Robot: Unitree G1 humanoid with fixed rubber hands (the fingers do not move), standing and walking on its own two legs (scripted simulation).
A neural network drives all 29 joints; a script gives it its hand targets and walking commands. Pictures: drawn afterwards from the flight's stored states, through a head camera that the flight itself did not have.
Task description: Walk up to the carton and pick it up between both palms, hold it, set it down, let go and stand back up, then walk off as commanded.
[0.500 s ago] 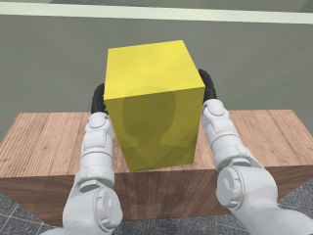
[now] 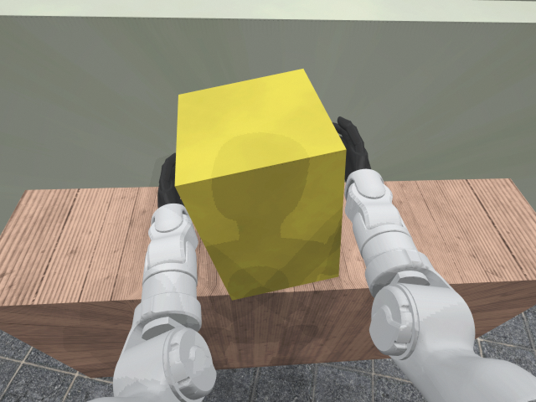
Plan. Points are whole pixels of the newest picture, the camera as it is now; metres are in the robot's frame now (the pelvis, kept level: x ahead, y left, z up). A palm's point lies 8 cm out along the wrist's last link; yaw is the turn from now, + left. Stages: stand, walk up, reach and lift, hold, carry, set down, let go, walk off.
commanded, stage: set down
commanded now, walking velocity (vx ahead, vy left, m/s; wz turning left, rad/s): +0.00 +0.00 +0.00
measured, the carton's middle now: (265, 193) +0.42 +0.00 +0.06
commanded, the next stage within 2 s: none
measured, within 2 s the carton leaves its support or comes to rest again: neither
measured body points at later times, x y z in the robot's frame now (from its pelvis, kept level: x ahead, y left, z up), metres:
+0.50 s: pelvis +0.00 +0.00 +0.00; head +0.03 +0.00 +0.45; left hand +0.39 +0.15 +0.05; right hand +0.43 -0.13 +0.10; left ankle +0.04 +0.18 -0.74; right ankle -0.04 -0.06 -0.74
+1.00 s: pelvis +0.00 +0.00 +0.00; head +0.04 +0.00 +0.45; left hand +0.38 +0.15 +0.04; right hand +0.43 -0.13 +0.09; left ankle +0.04 +0.18 -0.74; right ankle -0.04 -0.06 -0.74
